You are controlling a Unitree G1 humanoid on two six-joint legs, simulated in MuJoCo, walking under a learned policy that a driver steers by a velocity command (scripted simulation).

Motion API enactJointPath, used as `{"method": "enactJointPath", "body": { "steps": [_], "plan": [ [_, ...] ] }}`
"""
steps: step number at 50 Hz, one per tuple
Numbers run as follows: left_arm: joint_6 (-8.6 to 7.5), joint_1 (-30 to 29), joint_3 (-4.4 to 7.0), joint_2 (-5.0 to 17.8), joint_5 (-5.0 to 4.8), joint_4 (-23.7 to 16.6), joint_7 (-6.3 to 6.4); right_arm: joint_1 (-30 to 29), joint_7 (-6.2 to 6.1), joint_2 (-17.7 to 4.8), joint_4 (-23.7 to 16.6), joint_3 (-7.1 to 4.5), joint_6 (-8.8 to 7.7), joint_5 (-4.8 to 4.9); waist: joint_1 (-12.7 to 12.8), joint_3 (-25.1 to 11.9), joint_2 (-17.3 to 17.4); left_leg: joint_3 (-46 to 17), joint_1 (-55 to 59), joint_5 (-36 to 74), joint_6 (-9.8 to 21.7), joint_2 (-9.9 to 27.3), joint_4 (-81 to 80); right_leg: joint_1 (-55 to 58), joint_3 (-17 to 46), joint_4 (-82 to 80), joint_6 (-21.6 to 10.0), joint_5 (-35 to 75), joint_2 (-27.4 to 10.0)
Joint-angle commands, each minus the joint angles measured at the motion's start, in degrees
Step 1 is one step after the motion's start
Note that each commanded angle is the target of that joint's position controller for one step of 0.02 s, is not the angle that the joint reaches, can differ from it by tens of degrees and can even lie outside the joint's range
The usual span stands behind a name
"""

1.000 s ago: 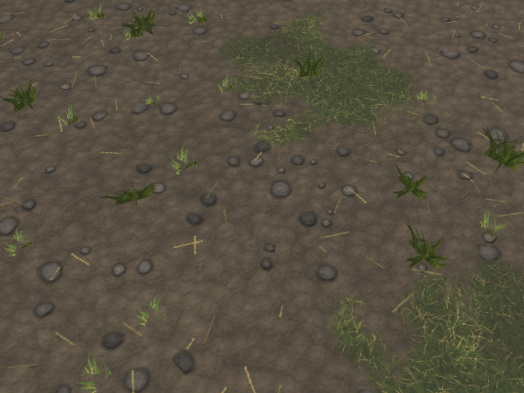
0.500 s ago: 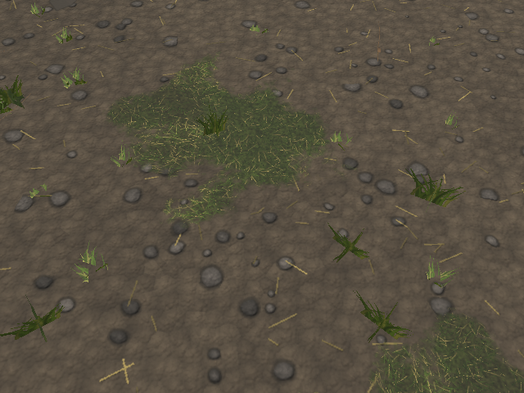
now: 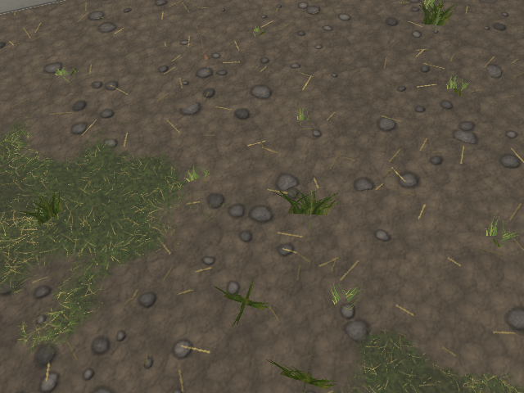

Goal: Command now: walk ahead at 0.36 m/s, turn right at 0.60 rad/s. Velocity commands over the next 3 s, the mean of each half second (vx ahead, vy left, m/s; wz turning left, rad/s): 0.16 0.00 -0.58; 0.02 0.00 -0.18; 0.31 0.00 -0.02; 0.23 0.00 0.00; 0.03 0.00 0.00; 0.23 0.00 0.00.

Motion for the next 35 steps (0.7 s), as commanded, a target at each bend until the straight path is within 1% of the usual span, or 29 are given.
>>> {"method": "enactJointPath", "body": {
  "steps": [1, 2, 3, 4, 5, 6, 8, 11, 14, 16, 18, 19, 20, 21, 22, 23, 24, 25, 26, 27, 28, 29, 31, 33, 35],
  "plan": [
    [-0.82, 6.33, 2.41, 7.20, -1.25, -0.93, 1.32, 0.74, -0.42, -6.98, -5.47, -1.35, -0.18, -0.91, 0.88, -5.65, -0.06, -4.63, -15.59, 2.06, -0.88, 2.66, -0.17, 17.74, 19.93, -14.33, -10.39, 40.55, -16.60],
    [-1.20, 5.70, 2.07, 6.54, -1.33, -1.05, 1.07, 1.97, -0.35, -6.72, -5.05, -1.42, 1.00, -1.39, -0.11, -6.52, -0.42, -4.56, -12.94, 1.77, -1.43, 2.51, -2.24, 15.40, 18.03, -14.43, -9.63, 43.80, -15.48],
    [-1.60, 6.07, 2.15, 6.93, -1.29, -0.75, 0.89, 2.14, -0.22, -6.27, -5.16, -1.42, 1.84, -1.49, -0.52, -7.23, -0.52, -3.96, -12.09, 2.21, -1.93, 1.86, -3.73, 14.36, 16.92, -14.29, -9.53, 47.42, -14.52],
    [-1.72, 6.58, 2.47, 7.92, -1.13, -0.31, 0.80, 2.00, -0.17, -5.60, -5.28, -1.30, 2.37, -1.29, -0.77, -7.64, -0.84, -3.55, -11.85, 3.66, -2.28, 1.33, -5.54, 13.37, 15.82, -14.21, -9.31, 49.20, -13.62],
    [-1.70, 7.30, 2.71, 8.64, -0.95, -0.08, 0.82, 1.10, -0.16, -5.17, -5.60, -1.20, 2.66, -1.17, -0.53, -7.95, -1.11, -3.25, -12.14, 5.34, -2.44, 0.95, -7.16, 12.92, 15.36, -14.07, -8.90, 49.83, -12.92],
    [-1.55, 8.14, 2.78, 8.84, -0.92, 0.21, 0.92, -0.27, -0.20, -4.92, -6.10, -1.13, 2.86, -1.09, -0.07, -7.97, -1.55, -3.07, -12.83, 7.10, -2.55, 0.64, -8.83, 12.85, 15.17, -13.78, -8.30, 50.04, -12.30],
    [-1.06, 9.76, 2.73, 8.66, -1.02, 0.73, 1.18, -3.66, -0.36, -4.99, -7.18, -1.07, 3.10, -0.97, 1.15, -7.85, -2.72, -3.17, -14.16, 10.29, -2.58, 0.10, -12.46, 13.41, 15.54, -12.93, -6.83, 48.77, -11.24],
    [-0.34, 12.46, 2.85, 8.73, -1.04, 1.35, 1.64, -8.67, -0.53, -5.39, -8.69, -0.89, 3.30, -0.68, 3.38, -7.67, -4.17, -3.98, -15.61, 13.72, -2.12, -0.86, -17.61, 16.23, 17.97, -11.42, -4.85, 45.85, -11.04],
    [0.45, 14.60, 3.12, 9.16, -0.65, 1.65, 2.15, -12.49, -0.72, -6.05, -9.88, -0.72, 3.11, -0.25, 5.16, -6.76, -4.58, -4.97, -17.00, 12.85, -1.50, -2.23, -22.17, 20.26, 21.50, -8.99, -4.59, 45.48, -11.92],
    [0.98, 14.94, 3.31, 9.49, -0.28, 1.54, 2.37, -13.64, -0.93, -6.56, -10.36, -0.64, 2.70, 0.06, 5.66, -6.07, -4.98, -5.63, -16.23, 10.52, -0.78, -3.47, -25.59, 21.98, 23.85, -6.55, -4.66, 46.52, -12.28],
    [1.40, 13.64, 3.54, 9.93, -0.06, 0.98, 2.49, -12.54, -1.23, -7.21, -10.27, -0.64, 2.20, 0.42, 4.99, -5.58, -5.64, -6.43, -12.23, 8.56, 0.26, -4.62, -30.75, 21.69, 26.51, -4.22, -3.76, 45.49, -11.92],
    [1.48, 12.03, 3.61, 10.16, -0.11, 0.50, 2.47, -10.82, -1.43, -7.53, -9.93, -0.68, 1.92, 0.58, 3.91, -5.45, -6.14, -6.58, -8.20, 8.44, 0.88, -5.29, -34.77, 20.27, 27.64, -3.16, -2.69, 43.16, -11.07],
    [1.36, 9.61, 3.60, 10.31, -0.52, -0.12, 2.37, -7.99, -1.76, -7.76, -9.30, -0.76, 1.53, 0.42, 1.75, -5.52, -6.21, -6.34, -1.92, 11.10, 1.67, -5.97, -41.39, 17.69, 27.98, -0.98, -0.97, 40.27, -9.14],
    [0.89, 6.92, 3.34, 9.74, -1.43, -1.16, 2.22, -3.72, -2.31, -8.62, -8.45, -1.03, 0.76, -0.20, -1.03, -7.09, -4.62, -8.41, 8.13, 20.86, 2.93, -3.15, -48.43, 12.86, 27.17, 4.10, 1.56, 35.54, -6.42],
    [0.38, 9.28, 2.19, 5.81, -2.11, -2.88, 2.18, 0.32, -3.10, -13.55, -8.66, -2.00, 0.48, -0.53, -0.70, -13.86, 6.39, -20.42, 20.07, 41.04, 7.13, 12.46, -47.79, 7.14, 19.53, 17.73, 4.43, 13.40, -2.13],
    [1.16, 16.44, 2.67, 6.25, -1.62, -2.33, 2.57, -0.99, -2.68, -15.30, -9.00, -2.38, 1.84, 0.65, 2.65, -17.54, 16.15, -35.01, 23.45, 61.85, 17.08, 22.78, -47.87, -2.15, 10.81, 27.46, 5.67, -29.41, 8.26],
    [2.04, 17.67, 2.99, 8.73, 0.79, 0.17, 2.86, -0.98, -2.20, -11.56, -8.84, -1.90, 2.51, 1.48, 3.41, -15.35, 8.72, -34.54, 19.37, 58.20, 18.98, 22.35, -47.36, -3.47, 10.99, 35.23, 6.09, -28.00, 3.39],
    [2.58, 14.26, 3.16, 8.92, 1.04, 0.93, 2.49, -3.33, -2.10, -7.58, -9.26, -0.81, 2.61, 1.33, 3.19, -10.62, 3.91, -27.51, 14.61, 51.96, 17.34, 18.04, -48.08, -3.58, 11.36, 36.83, 6.58, -23.33, 2.30],
    [3.14, 12.23, 3.00, 8.07, 0.61, 0.76, 2.06, -6.40, -2.05, -6.13, -9.56, -0.29, 2.92, 0.82, 3.89, -8.06, 2.97, -21.73, 10.93, 44.26, 14.86, 14.01, -50.01, -3.03, 11.27, 35.54, 7.29, -19.97, 1.23],
    [3.69, 10.87, 2.76, 7.35, 0.23, 0.34, 1.52, -8.06, -2.20, -6.42, -9.53, -0.29, 2.92, 0.40, 4.14, -6.45, 5.81, -18.15, 8.86, 40.12, 13.36, 11.22, -51.43, -2.82, 11.12, 34.12, 7.98, -17.36, 0.52],
    [4.02, 11.22, 2.43, 6.72, -0.18, 0.67, 1.07, -8.49, -2.15, -6.95, -9.24, -0.46, 2.80, -0.13, 4.09, -6.31, 7.90, -15.15, 7.30, 40.76, 12.90, 9.03, -51.71, -1.40, 10.26, 34.03, 8.64, -15.51, 1.19],
    [4.16, 11.28, 2.20, 6.39, -0.50, 0.77, 0.83, -8.24, -1.94, -7.14, -8.77, -0.56, 2.62, -0.26, 4.21, -6.96, 8.13, -13.32, 6.96, 41.57, 12.75, 8.19, -51.63, -0.41, 9.86, 32.61, 8.94, -14.55, 1.61],
    [4.32, 9.99, 1.63, 5.54, -0.64, 0.66, 0.71, -7.40, -1.67, -7.19, -7.91, -0.57, 2.26, -0.13, 3.85, -8.11, 7.67, -12.07, 7.65, 39.91, 13.02, 8.27, -51.76, 0.90, 9.22, 27.04, 9.12, -14.34, 1.35],
    [4.65, 8.36, 0.81, 4.40, -0.40, 0.77, 0.74, -6.82, -1.45, -7.52, -7.07, -0.63, 2.37, -0.14, 3.18, -8.18, 8.37, -12.04, 7.52, 33.33, 13.08, 8.31, -52.36, 3.01, 7.90, 19.17, 8.78, -14.87, -0.07],
    [4.89, 6.35, 0.00, 3.64, -0.45, 0.88, 0.78, -6.25, -0.98, -8.23, -6.31, -0.85, 2.85, -0.36, 1.99, -7.70, 9.83, -12.37, 6.15, 25.28, 12.84, 7.96, -53.07, 6.87, 5.75, 10.88, 7.91, -15.12, -1.23]
  ]
}}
